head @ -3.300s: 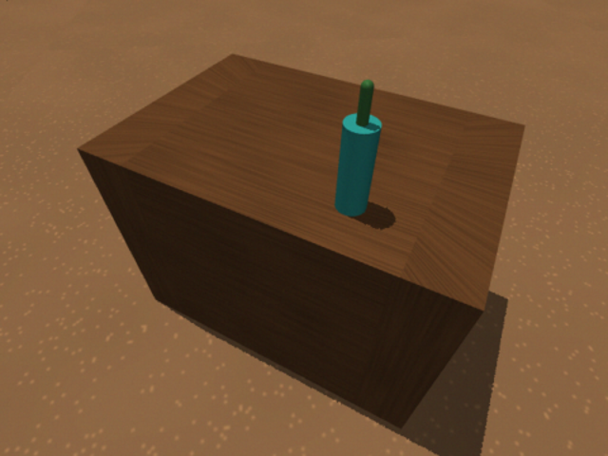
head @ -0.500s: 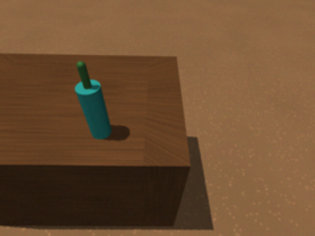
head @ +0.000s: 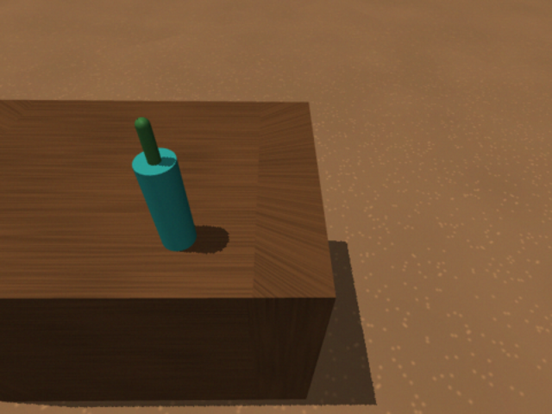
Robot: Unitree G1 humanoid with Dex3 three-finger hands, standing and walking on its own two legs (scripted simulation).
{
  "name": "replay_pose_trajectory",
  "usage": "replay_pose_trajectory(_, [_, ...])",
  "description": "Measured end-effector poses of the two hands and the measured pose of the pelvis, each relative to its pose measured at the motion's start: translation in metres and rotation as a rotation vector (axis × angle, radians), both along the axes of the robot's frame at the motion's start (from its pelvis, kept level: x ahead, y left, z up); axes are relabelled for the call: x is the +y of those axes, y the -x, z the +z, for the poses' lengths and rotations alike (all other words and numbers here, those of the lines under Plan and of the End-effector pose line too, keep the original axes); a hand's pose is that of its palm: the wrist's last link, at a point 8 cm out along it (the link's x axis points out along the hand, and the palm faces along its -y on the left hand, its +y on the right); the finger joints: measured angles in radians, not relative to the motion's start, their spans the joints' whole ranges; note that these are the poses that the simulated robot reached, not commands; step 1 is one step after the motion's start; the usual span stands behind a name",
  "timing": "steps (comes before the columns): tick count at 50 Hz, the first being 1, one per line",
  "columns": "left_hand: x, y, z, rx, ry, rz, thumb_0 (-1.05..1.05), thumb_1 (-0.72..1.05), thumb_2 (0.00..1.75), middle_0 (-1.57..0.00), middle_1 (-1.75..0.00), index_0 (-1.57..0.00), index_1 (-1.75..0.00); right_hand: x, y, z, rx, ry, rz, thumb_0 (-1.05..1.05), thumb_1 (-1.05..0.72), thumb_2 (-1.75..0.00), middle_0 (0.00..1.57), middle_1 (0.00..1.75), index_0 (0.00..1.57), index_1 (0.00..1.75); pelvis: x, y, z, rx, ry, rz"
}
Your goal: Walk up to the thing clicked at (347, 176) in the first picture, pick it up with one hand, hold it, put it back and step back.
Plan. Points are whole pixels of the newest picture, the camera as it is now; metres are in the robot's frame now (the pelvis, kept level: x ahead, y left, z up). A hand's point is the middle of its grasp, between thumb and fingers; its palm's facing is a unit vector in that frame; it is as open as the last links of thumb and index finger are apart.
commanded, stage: walk up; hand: left
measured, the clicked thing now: (163, 188) +0.49 +0.22 +0.06
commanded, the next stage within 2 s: stand in 0.34 s
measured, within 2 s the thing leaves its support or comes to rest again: neither
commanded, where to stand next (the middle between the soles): +0.06 -0.02 m, yaw +4 degrees
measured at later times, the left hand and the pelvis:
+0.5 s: hand out of the picture +0.10 +0.25 -0.15, palm faces -0.03 -0.94 -0.33, open 7.4 cm; pelvis +0.01 +0.00 +0.00, yaw +0 degrees
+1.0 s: hand out of the picture +0.09 +0.27 -0.15, palm faces +0.00 -0.94 -0.34, open 7.4 cm; pelvis +0.02 +0.01 +0.00, yaw +2 degrees
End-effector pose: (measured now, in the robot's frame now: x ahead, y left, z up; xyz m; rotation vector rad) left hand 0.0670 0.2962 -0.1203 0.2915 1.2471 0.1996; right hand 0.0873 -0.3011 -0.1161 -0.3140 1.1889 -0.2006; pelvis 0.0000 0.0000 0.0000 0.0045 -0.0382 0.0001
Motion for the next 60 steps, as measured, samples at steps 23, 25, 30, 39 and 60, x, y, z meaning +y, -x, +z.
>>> replay_pose_trajectory(23, [-0.005, -0.025, 0.005, -0.029, -0.007, -0.036, 0.0, 0.9, 0.9, -0.21, -0.3, -0.2, -0.3, -0.004, 0.001, -0.001, 0.027, -0.002, -0.024, 0.01, -0.9, -0.9, 0.21, 0.3, 0.2, 0.3, -0.002, -0.011, 0.002, 0.004, 0.004, 0.006])
replay_pose_trajectory(25, [-0.005, -0.027, 0.005, -0.035, -0.007, -0.036, 0.0, 0.9, 0.9, -0.21, -0.3, -0.21, -0.3, -0.003, 0.003, -0.001, 0.036, -0.003, -0.025, 0.01, -0.9, -0.9, 0.21, 0.3, 0.2, 0.3, -0.001, -0.013, 0.002, 0.003, 0.005, 0.008])
replay_pose_trajectory(30, [-0.001, -0.029, 0.005, -0.045, -0.007, -0.03, 0.0, 0.9, 0.9, -0.21, -0.3, -0.21, -0.3, 0.002, 0.007, -0.001, 0.05, -0.004, -0.023, 0.01, -0.9, -0.9, 0.21, 0.3, 0.2, 0.3, 0.002, -0.015, 0.003, 0.001, 0.005, 0.014])
replay_pose_trajectory(39, [0.009, -0.023, 0.005, -0.03, -0.014, -0.016, 0.0, 0.9, 0.9, -0.21, -0.3, -0.2, -0.3, 0.009, 0.004, 0.0, 0.052, -0.004, -0.015, 0.01, -0.9, -0.9, 0.21, 0.3, 0.2, 0.3, 0.007, -0.018, 0.003, 0.002, 0.004, 0.02])
replay_pose_trajectory(60, [0.014, -0.01, 0.004, -0.006, -0.02, 0.012, 0.0, 0.9, 0.9, -0.21, -0.3, -0.2, -0.3, 0.016, -0.022, 0.002, 0.018, -0.004, 0.02, 0.01, -0.9, -0.9, 0.21, 0.3, 0.2, 0.3, 0.011, -0.023, 0.004, 0.001, 0.004, 0.036])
